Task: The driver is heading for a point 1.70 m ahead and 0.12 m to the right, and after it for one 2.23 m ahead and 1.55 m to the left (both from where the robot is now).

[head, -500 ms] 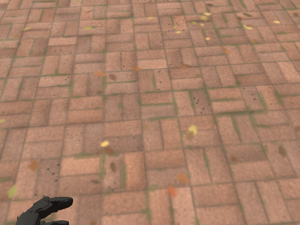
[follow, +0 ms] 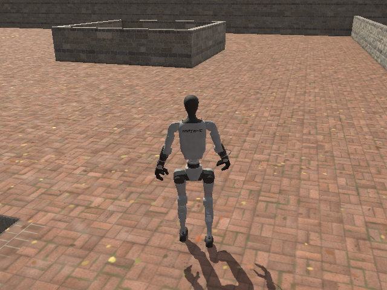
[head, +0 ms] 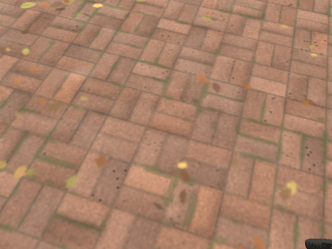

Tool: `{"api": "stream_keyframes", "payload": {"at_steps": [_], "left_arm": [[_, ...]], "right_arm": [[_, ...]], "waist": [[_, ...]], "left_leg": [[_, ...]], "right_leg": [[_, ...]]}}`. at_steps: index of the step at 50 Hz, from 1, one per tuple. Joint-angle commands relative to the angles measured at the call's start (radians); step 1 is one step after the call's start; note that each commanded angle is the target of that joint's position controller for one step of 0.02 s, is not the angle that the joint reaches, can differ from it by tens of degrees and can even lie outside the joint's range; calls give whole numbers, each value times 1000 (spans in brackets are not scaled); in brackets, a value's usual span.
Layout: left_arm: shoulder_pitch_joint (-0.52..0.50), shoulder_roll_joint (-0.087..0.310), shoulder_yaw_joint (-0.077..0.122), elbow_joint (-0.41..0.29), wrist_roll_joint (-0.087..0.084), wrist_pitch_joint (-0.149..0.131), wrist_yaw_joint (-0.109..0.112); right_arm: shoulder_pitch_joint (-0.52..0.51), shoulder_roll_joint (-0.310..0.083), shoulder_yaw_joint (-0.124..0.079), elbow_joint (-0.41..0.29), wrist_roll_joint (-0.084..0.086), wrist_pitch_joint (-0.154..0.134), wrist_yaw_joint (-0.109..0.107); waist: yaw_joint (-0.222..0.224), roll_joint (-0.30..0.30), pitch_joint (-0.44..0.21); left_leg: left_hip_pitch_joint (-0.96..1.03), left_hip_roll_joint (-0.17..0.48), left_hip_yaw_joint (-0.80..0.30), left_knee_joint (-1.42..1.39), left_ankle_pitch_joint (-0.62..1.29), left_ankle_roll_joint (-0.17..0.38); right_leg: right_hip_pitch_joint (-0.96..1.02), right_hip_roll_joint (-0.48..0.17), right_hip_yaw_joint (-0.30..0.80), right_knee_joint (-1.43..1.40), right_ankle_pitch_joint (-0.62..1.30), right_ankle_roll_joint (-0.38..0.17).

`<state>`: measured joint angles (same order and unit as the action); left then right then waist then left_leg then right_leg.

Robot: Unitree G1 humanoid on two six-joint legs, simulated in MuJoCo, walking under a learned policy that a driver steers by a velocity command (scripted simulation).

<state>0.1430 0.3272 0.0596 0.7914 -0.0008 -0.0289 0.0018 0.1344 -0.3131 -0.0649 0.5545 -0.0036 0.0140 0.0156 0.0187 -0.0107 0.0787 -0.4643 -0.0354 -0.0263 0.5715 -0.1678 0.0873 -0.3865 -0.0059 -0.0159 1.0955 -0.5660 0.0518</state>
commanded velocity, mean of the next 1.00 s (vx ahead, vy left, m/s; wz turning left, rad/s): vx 0.02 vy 0.00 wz -0.08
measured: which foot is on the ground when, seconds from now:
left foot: down 0.00-0.96, up 0.98-1.00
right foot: up 0.00-0.28, down 0.30-0.70, up 0.72-0.94, down 0.96-1.00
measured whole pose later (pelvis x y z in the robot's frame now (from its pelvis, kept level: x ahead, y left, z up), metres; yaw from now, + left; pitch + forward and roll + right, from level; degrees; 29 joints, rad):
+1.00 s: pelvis +0.06 -0.07 +0.00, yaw -10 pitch +1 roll +2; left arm 0.19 0.31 0.08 0.62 -0.01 0.06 -0.02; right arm 0.14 -0.30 -0.08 0.68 -0.01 0.02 -0.03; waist 0.00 0.03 0.05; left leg -0.37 0.11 0.09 0.76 -0.44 -0.06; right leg -0.34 0.00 -0.01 0.66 -0.34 -0.05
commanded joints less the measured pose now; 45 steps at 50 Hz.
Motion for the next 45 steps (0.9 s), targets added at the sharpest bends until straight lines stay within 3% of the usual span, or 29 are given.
{"api": "stream_keyframes", "payload": {"at_steps": [1, 3, 4, 7, 10, 12, 14, 15, 16, 17, 18, 19, 20, 21, 25, 29, 32, 34, 35, 36, 37, 38, 39, 40, 42, 45], "left_arm": [[-2, 117, 23, -77, 0, 6, 13], [11, 100, 20, -73, 4, 22, 17], [21, 84, 16, -68, 5, 22, 16], [19, 58, 5, -66, 4, 21, 16], [-5, 68, 9, -79, 0, 22, 10], [14, 71, 12, -75, -1, 18, 2], [50, 46, 7, -64, 7, 11, -10], [42, 39, 3, -71, 26, 8, -14], [23, 81, 1, -90, 52, 6, -14], [-49, 85, -8, -89, 70, 5, -16], [-137, 37, -22, -123, 60, 1, -16], [-135, 30, -24, -116, 40, -1, -16], [-85, 71, -13, -100, 23, -1, -14], [-58, 101, -7, -90, 12, -3, -11], [-22, 122, 2, -102, 2, 12, 4], [4, 135, 21, -131, -11, 31, 12], [4, 128, 30, -161, -19, 45, 15], [5, 108, 29, -180, -22, 50, 14], [13, 86, 25, -186, -24, 52, 12], [29, 75, 26, -192, -22, 53, 8], [20, 111, 41, -195, -18, 55, 4], [25, 128, 54, -192, -19, 59, 0], [40, 107, 52, -186, -25, 69, -1], [37, 76, 42, -186, -26, 77, -1], [22, 44, 28, -200, -23, 84, -11], [25, 66, 35, -225, -26, 83, -31]], "right_arm": [[52, -149, -50, -62, 20, -4, -17], [4, -154, -49, -75, 4, 11, -26], [9, -161, -53, -74, -5, 13, -31], [19, -173, -62, -65, 3, 15, -44], [18, -174, -64, -61, 5, 22, -46], [9, -155, -55, -58, 3, 26, -43], [1, -111, -35, -48, 5, 29, -40], [51, -62, -17, -22, -2, 25, -37], [124, -3, 2, 2, -24, 20, -34], [128, -32, -9, -17, -22, 15, -35], [103, -69, -15, 3, -34, 8, -40], [68, -68, -18, 14, -36, 3, -40], [30, -57, -17, 26, -40, 2, -42], [14, -63, -20, 21, -40, 2, -43], [22, -65, -25, 40, -21, -15, -50], [22, -57, -34, 42, -16, -32, -50], [41, -65, -46, 45, -9, -35, -45], [75, -91, -58, 50, -10, -30, -46], [107, -111, -64, 57, -15, -25, -48], [106, -128, -66, 56, -18, -25, -53], [103, -115, -59, 43, -21, -29, -60], [81, -105, -50, 33, -19, -32, -66], [31, -105, -49, 29, -10, -32, -68], [-1, -121, -54, 32, -3, -30, -68], [-25, -145, -61, 37, -5, -17, -66], [-7, -154, -67, 49, 8, -3, -59]], "waist": [[-39, 75, -247], [0, 111, -196], [2, 118, -205], [-9, 132, -236], [-21, 164, -225], [-21, 176, -228], [1, 170, -227], [-6, 133, -213], [-56, -40, -200], [-113, -214, -122], [-103, -179, -85], [-91, -148, -73], [-58, -127, -71], [-43, -136, -53], [-32, -132, -33], [-13, -89, -89], [-16, -30, -131], [-25, 59, -147], [-31, 139, -155], [-28, 246, -165], [-45, 248, -172], [-33, 158, -165], [-8, 111, -143], [-2, 114, -120], [-14, 151, -121], [-28, 183, -169]], "left_leg": [[395, 270, -375, -200, 325, 191], [232, 203, -308, -226, 301, 158], [216, 195, -303, -227, 313, 160], [197, 186, -325, -223, 245, 154], [179, 180, -388, -231, 96, 138], [193, 188, -397, -208, 54, 119], [152, 165, -365, -158, 19, 76], [120, 125, -327, -128, -63, 24], [81, 25, -219, 23, -241, -46], [114, -17, -123, 22, -316, -89], [206, 33, -128, 15, -223, -112], [251, 30, -110, -60, -109, -114], [286, 22, -100, -83, -49, -118], [295, 28, -102, -93, -25, -119], [254, 23, -52, -78, -59, -108], [228, 22, -24, -46, -33, -106], [286, 51, -30, -53, 23, -81], [361, 133, -98, -105, 57, -26], [406, 229, -191, -162, 110, 38], [428, 373, -320, -213, 228, 129], [420, 473, -386, -232, 344, 207], [384, 472, -347, -228, 377, 214], [354, 419, -255, -224, 329, 169], [331, 370, -175, -229, 296, 130], [282, 309, -51, -221, 312, 101], [306, 322, 3, -177, 318, 94]], "right_leg": [[-273, -40, 108, 81, 64, 7], [-152, -9, 73, -52, 126, 20], [-116, 5, 68, -109, 137, 26], [-41, 23, 83, -246, 196, 31], [-5, 37, 98, -331, 228, 20], [26, 22, 86, -395, 246, 5], [152, 8, 51, -562, 372, -25], [217, -34, 84, -662, 430, -50], [241, -199, 286, -769, 475, -107], [57, -292, 434, -830, 415, -233], [-21, -246, 410, -854, 273, -231], [-22, -174, 339, -831, 178, -176], [-16, -130, 304, -821, 114, -140], [-24, -127, 313, -828, 91, -129], [1, -117, 349, -801, 161, -149], [68, -103, 383, -705, 410, -184], [40, -60, 367, -622, 490, -169], [-49, -4, 292, -520, 429, -123], [-116, 43, 214, -409, 339, -86], [-171, 74, 125, -255, 137, -53], [-221, 41, 96, -20, -67, -24], [-228, 9, 109, 104, -68, -8], [-217, -21, 110, 87, -20, 0], [-203, -38, 87, 15, 40, 7], [-100, -43, 24, -112, 97, 14], [14, -27, -28, -320, 171, -8]]}}
Keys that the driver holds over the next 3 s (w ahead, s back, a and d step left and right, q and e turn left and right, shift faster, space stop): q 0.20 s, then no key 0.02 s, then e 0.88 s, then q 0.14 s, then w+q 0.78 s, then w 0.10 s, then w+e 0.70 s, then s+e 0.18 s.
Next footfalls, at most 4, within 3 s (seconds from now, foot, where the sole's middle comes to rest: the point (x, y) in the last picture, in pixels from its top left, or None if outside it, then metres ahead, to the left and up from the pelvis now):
0.30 right None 0.12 -0.14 -0.76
0.96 right None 0.09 -0.17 -0.76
1.44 left None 0.12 0.03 -0.76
1.84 right None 0.40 -0.24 -0.76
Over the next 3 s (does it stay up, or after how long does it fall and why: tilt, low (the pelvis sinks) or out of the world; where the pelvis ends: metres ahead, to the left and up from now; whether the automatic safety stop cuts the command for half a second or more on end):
stays up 0.84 -0.08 0.01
